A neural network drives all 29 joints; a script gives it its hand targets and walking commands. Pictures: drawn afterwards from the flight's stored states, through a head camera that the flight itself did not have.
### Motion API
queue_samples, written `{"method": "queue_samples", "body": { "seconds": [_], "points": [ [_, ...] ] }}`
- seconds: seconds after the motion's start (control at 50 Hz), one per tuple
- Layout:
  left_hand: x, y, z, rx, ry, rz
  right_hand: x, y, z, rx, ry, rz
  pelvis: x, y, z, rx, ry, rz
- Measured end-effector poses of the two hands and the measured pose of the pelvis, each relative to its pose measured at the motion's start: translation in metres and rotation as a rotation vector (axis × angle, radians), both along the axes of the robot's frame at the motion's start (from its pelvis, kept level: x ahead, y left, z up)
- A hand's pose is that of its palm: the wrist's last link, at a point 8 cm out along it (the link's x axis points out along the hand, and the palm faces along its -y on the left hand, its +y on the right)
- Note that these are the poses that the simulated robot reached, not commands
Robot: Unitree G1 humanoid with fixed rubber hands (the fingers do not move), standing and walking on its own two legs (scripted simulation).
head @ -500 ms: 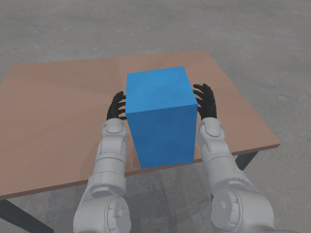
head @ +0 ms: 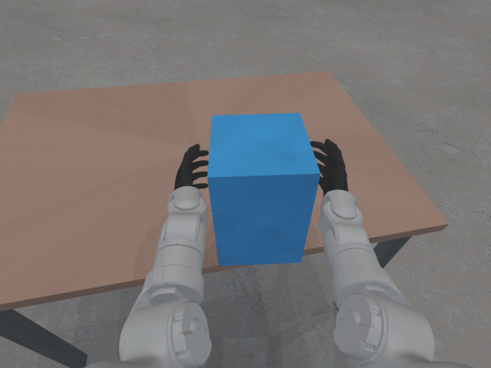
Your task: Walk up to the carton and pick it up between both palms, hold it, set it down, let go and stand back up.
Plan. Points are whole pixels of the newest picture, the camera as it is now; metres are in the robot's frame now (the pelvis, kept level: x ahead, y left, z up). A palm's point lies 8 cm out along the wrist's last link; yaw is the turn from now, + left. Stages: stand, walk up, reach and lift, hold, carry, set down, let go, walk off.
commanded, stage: set down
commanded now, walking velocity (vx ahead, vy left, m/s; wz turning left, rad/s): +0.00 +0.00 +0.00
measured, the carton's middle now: (258, 191) +0.42 -0.01 +0.03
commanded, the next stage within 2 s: none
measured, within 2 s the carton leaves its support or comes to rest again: rests again in 0.94 s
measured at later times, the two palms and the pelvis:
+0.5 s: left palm (192, 190) +0.39 +0.11 +0.07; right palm (337, 193) +0.38 -0.14 +0.08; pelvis +0.00 -0.01 +0.00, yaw +0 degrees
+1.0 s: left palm (192, 192) +0.39 +0.11 +0.07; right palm (337, 194) +0.38 -0.14 +0.08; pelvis +0.00 +0.00 +0.00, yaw -1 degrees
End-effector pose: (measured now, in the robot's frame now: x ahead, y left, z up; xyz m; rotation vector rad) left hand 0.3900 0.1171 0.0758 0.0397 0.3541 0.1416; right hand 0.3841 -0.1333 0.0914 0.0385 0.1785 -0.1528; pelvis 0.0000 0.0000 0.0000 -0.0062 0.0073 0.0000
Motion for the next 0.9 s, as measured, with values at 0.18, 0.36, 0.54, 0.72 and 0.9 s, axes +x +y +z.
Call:
{"method": "queue_samples", "body": {
  "seconds": [0.18, 0.36, 0.54, 0.72, 0.9],
  "points": [
    [0.001, -0.004, -0.004, 0.002, -0.005, -0.002, -0.001, -0.004, -0.006, 0.009, 0.004, -0.009, 0.0, -0.002, 0.0, 0.001, 0.019, -0.003],
    [0.002, -0.008, -0.006, -0.013, -0.013, -0.002, -0.003, -0.008, -0.011, 0.0, 0.009, -0.01, -0.001, -0.004, 0.0, 0.004, 0.021, -0.003],
    [0.002, -0.008, -0.007, -0.018, -0.025, -0.005, -0.004, -0.009, -0.012, -0.008, 0.008, -0.01, -0.001, -0.006, 0.0, 0.005, 0.019, -0.003],
    [0.001, -0.008, -0.008, -0.016, -0.035, -0.006, -0.005, -0.009, -0.012, -0.017, 0.002, -0.007, 0.0, -0.004, 0.0, 0.005, 0.017, -0.011],
    [0.0, -0.008, -0.009, -0.013, -0.044, -0.007, -0.005, -0.009, -0.012, -0.025, -0.003, -0.006, 0.0, -0.002, 0.0, 0.003, 0.02, -0.013]
  ]
}}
